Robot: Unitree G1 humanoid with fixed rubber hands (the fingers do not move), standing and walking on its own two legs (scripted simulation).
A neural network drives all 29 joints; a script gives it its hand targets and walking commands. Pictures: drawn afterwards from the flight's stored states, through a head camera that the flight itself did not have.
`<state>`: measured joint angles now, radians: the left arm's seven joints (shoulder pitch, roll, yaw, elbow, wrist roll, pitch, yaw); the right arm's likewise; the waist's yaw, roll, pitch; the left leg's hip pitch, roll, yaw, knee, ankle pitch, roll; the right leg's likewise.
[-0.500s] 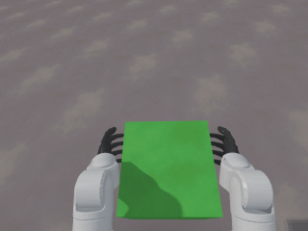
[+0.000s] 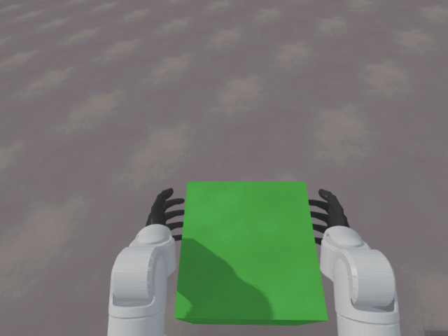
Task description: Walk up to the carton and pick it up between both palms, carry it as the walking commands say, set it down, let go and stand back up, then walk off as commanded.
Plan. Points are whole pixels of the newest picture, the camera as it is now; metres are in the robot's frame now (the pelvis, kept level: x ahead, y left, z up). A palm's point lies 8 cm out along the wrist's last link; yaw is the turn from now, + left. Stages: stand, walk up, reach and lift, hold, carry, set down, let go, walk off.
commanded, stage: carry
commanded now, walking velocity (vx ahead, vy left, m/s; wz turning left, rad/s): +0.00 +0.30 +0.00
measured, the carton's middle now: (245, 258) +0.27 +0.00 +0.00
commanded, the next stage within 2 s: none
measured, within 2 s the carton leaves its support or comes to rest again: neither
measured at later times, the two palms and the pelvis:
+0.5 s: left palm (16, 274) +0.21 +0.34 +0.09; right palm (198, 267) +0.22 +0.07 +0.09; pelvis -0.06 +0.19 -0.01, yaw +1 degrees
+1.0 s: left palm out of the picture +0.15 +0.54 +0.09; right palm (48, 307) +0.17 +0.27 +0.09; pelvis -0.11 +0.39 -0.01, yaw +1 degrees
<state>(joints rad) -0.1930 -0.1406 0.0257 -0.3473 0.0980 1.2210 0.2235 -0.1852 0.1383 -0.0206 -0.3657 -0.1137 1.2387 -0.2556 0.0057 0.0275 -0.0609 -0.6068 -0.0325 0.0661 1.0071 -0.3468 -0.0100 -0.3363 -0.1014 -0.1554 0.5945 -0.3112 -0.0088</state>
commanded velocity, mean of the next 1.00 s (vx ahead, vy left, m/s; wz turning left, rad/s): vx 0.00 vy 0.26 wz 0.00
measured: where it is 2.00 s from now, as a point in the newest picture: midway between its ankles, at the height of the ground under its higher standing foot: outside the picture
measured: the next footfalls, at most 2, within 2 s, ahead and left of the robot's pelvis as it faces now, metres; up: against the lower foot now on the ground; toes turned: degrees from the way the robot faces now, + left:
left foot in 0.20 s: +0.06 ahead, +0.27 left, +0.00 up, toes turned +7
right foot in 0.46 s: -0.01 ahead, +0.09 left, +0.00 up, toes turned -10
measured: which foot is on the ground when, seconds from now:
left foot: up 0.00-0.18, down 0.20-0.46, up 0.48-0.74, down 0.76-1.00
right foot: down 0.00-0.20, up 0.22-0.44, down 0.46-0.76, up 0.78-1.00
